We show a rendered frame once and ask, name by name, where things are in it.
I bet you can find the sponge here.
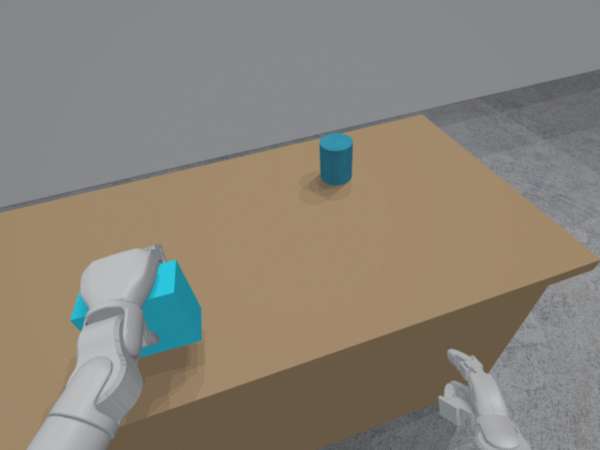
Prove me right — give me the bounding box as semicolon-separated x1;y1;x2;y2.
70;260;202;358

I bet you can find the robot left hand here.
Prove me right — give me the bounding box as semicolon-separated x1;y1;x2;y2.
80;244;168;348

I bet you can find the table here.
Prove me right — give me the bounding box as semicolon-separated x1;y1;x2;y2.
0;114;600;450

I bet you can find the robot right forearm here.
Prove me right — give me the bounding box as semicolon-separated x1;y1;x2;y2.
474;413;532;450

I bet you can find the robot right hand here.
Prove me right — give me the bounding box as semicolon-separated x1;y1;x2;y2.
439;349;509;432

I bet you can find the robot left forearm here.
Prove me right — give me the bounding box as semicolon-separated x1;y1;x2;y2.
26;300;144;450

